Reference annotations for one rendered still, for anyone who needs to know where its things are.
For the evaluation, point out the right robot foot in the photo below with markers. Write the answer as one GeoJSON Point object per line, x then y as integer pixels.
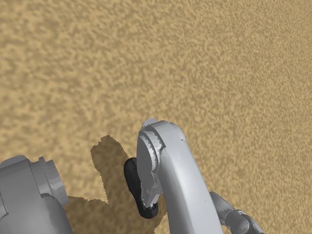
{"type": "Point", "coordinates": [134, 185]}

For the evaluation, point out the right robot hand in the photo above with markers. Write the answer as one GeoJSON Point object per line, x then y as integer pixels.
{"type": "Point", "coordinates": [223, 208]}

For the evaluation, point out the right robot arm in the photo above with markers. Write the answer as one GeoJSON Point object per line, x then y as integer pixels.
{"type": "Point", "coordinates": [240, 223]}

